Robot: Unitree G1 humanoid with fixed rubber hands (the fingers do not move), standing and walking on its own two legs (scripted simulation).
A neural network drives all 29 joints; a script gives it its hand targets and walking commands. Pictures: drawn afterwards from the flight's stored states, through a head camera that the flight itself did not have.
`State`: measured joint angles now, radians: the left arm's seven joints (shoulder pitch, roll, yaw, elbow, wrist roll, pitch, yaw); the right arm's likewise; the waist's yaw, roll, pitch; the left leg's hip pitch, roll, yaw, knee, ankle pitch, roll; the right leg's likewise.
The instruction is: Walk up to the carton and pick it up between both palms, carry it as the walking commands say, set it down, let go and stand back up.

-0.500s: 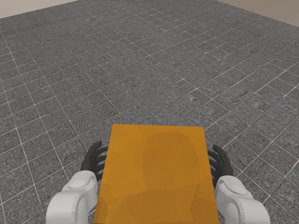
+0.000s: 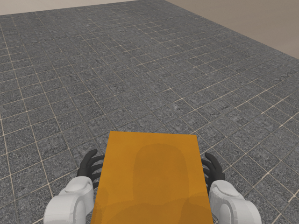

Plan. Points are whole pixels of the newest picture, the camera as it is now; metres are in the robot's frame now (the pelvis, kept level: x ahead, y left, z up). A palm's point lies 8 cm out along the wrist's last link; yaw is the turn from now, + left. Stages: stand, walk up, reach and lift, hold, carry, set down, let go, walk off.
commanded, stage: carry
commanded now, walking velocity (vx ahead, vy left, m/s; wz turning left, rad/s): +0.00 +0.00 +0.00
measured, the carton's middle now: (150, 193) +0.22 +0.00 +0.00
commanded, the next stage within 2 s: none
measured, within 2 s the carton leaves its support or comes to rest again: neither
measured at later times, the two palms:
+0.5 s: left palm (159, 193) +0.20 -0.01 +0.07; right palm (296, 206) +0.18 -0.31 +0.08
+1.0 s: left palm (179, 197) +0.19 -0.05 +0.07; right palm out of the picture +0.18 -0.35 +0.08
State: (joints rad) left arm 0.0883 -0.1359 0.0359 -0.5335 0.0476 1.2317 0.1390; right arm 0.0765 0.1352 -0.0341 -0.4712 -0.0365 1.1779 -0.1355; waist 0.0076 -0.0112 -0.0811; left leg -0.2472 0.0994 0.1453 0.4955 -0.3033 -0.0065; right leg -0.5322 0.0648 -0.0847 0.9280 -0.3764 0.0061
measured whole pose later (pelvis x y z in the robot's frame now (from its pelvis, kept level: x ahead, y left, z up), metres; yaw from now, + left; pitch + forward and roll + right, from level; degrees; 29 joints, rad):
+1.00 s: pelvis -0.05 -0.19 +0.00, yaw -3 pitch +4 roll +1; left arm 0.06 -0.13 0.05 -0.54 0.02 1.19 0.13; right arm 0.00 0.13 -0.03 -0.51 -0.05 1.21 -0.15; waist -0.02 -0.01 -0.08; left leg -0.30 0.07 0.09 0.51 -0.30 -0.04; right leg -0.38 0.06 -0.12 0.46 -0.16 -0.12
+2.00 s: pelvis -0.02 -0.12 +0.00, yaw -2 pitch +5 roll +0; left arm -0.02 -0.13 0.09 -0.16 0.09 0.91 0.09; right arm -0.07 0.13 -0.08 -0.12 -0.10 0.91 -0.10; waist -0.01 -0.01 -0.09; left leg -0.27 -0.02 0.11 0.50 -0.32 0.05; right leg -0.37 -0.03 -0.09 0.52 -0.23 -0.02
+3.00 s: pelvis +0.36 -0.18 -0.01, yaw -3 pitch +5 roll -2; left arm 0.08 -0.14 0.02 -0.60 0.01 1.15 0.14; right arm 0.07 0.13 -0.03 -0.60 -0.03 1.15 -0.15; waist -0.01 0.02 -0.06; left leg -0.09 0.15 0.12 0.59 -0.46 -0.05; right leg -0.43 -0.03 -0.24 0.51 -0.14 -0.06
